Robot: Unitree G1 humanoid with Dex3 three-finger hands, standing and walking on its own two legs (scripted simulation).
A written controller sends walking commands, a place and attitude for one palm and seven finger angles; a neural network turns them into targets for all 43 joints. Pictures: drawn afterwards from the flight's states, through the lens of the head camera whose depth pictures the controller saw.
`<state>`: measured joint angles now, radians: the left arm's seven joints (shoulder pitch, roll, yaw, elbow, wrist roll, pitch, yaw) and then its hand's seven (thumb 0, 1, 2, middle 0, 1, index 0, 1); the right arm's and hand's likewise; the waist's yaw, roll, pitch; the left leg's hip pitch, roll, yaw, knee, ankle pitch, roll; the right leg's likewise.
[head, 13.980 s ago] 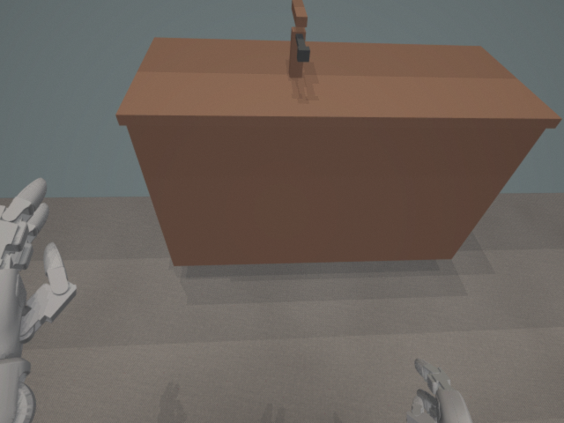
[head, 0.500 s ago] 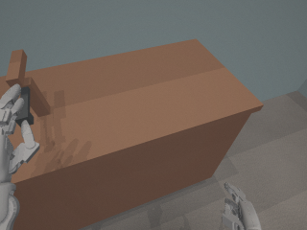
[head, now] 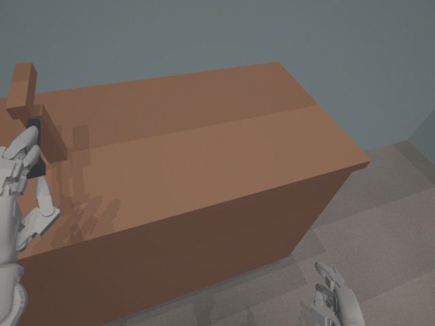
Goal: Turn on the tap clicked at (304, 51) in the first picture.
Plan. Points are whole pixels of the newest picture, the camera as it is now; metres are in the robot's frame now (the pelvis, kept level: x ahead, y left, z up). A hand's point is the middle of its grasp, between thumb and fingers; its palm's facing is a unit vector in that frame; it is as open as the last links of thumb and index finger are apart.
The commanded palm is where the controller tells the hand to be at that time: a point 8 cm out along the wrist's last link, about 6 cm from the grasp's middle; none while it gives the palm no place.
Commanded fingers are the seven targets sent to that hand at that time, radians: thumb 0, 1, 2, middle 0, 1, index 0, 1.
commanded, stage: come to a stop and stand still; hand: left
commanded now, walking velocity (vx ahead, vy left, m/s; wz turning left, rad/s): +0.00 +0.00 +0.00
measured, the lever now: (32, 166) +0.31 +0.33 +0.12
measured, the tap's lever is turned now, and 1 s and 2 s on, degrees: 3 3 3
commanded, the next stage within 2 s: look again from close up in 0.26 s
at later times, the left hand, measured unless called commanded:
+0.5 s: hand (42, 215) +0.22 +0.26 +0.15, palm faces +0.42 -0.85 -0.33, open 7.4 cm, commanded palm +0.16 +0.29 +0.17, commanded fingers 0.00 0.90 0.90 -0.20 -0.30 -0.20 -0.30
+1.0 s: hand (76, 233) +0.20 +0.21 +0.15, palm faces +0.34 -0.87 -0.36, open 7.4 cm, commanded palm +0.14 +0.27 +0.18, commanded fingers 0.00 0.90 0.90 -0.20 -0.30 -0.20 -0.30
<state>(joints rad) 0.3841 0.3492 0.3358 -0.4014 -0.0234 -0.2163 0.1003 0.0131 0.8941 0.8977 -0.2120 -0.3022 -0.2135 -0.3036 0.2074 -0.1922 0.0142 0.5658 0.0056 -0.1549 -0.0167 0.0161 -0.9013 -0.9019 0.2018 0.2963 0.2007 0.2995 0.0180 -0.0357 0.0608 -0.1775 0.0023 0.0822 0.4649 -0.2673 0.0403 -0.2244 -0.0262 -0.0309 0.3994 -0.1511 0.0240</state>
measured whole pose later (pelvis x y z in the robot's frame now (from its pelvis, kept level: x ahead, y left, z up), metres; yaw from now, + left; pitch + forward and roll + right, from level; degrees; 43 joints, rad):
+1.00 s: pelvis -0.01 -0.03 -0.01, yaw +1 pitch -3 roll +1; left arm 0.39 0.33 0.29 -0.44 -0.08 0.04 0.02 0.01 0.90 0.90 -0.21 -0.30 -0.21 -0.30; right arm 0.16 -0.22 0.04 0.63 -0.01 -0.13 0.01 0.02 -0.90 -0.90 0.20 0.30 0.20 0.30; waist 0.04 0.02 0.01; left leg -0.19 0.00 0.06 0.51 -0.27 0.01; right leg -0.27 -0.03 -0.05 0.53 -0.22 -0.02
